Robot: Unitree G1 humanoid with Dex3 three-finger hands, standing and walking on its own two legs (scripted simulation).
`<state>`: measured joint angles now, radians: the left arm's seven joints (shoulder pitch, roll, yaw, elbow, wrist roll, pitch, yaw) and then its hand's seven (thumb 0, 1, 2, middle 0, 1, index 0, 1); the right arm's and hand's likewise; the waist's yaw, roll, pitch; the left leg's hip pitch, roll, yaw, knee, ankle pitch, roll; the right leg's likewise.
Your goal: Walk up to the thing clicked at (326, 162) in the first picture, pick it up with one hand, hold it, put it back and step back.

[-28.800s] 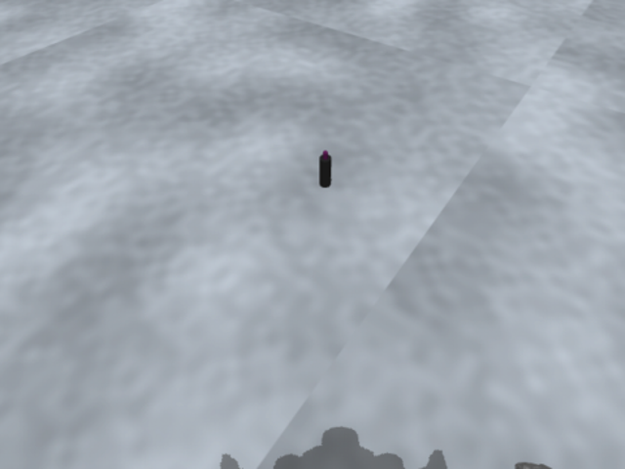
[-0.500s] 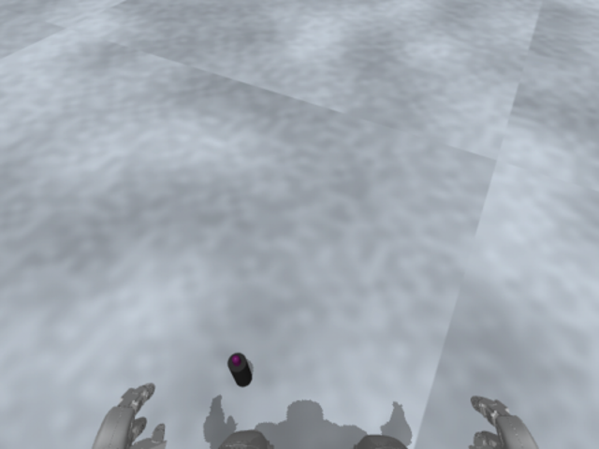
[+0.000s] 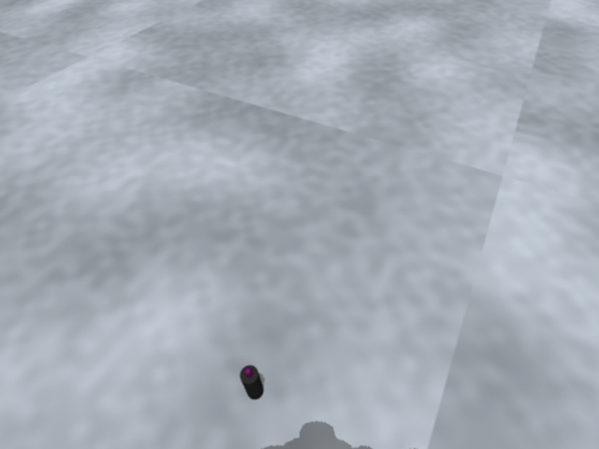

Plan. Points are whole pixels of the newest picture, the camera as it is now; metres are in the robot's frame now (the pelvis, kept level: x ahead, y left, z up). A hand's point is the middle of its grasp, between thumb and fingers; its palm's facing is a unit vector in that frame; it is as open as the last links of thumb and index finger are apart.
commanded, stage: stand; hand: left
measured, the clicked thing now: (251, 380) +0.41 +0.19 -0.68
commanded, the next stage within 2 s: step back in 1.50 s
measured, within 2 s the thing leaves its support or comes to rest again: neither
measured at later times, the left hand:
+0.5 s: hand out of the picture +0.08 +0.23 -0.15, palm faces -0.02 -0.94 -0.34, open 7.4 cm
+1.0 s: hand out of the picture +0.11 +0.23 -0.15, palm faces -0.02 -0.94 -0.34, open 7.4 cm
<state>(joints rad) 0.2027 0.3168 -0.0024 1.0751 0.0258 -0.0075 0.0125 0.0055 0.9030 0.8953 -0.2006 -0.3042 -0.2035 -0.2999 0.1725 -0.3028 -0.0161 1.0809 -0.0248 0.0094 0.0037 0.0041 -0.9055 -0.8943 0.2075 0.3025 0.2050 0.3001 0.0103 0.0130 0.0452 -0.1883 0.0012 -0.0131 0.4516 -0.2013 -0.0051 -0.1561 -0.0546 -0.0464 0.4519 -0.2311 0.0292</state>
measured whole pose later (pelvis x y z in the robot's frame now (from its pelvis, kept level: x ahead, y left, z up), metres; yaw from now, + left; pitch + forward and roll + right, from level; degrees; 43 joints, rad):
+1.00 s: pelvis +0.03 -0.01 +0.01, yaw -1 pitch -2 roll +0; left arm 0.09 0.32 0.01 1.16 0.01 -0.02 0.01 0.00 0.90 0.90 -0.20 -0.30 -0.20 -0.30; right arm 0.09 -0.34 0.00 1.16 -0.01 0.00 0.00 0.00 -0.91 -0.89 0.21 0.30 0.20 0.30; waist 0.00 0.01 0.05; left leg -0.10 0.02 -0.01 0.32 -0.18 -0.02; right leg -0.08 -0.03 -0.04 0.33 -0.21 0.02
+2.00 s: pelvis -0.05 +0.04 -0.01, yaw -1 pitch +0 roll -2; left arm 0.04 0.38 0.06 0.90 0.00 0.06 0.03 0.00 0.91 0.90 -0.20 -0.30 -0.20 -0.30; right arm 0.14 -0.34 -0.05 0.94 -0.03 0.04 -0.01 0.00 -0.90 -0.89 0.21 0.30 0.21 0.30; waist -0.02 -0.04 0.20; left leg -0.30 -0.03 0.00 0.58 -0.27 0.06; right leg -0.45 0.11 0.15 1.14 -0.51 -0.01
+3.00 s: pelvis -0.33 +0.03 -0.03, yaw -5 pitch -4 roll -2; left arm 0.19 0.36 0.08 0.87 0.03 0.04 0.00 0.00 0.91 0.90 -0.20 -0.30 -0.20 -0.30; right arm 0.07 -0.41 -0.05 0.81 -0.01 0.05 -0.01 0.00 -0.90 -0.89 0.21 0.30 0.21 0.30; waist 0.00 0.06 0.21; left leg -0.44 0.07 -0.05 0.71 -0.24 -0.01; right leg -0.22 0.06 0.03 0.66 -0.38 0.00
